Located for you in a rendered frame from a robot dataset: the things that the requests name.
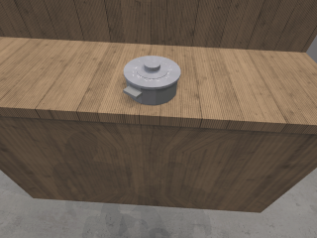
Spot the knob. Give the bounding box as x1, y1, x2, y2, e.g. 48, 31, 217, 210
144, 59, 160, 71

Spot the table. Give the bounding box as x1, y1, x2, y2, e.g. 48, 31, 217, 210
0, 0, 317, 213

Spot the pot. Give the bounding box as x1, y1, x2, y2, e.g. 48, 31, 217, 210
123, 80, 177, 106

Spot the lid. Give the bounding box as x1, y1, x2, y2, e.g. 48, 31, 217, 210
123, 56, 181, 90

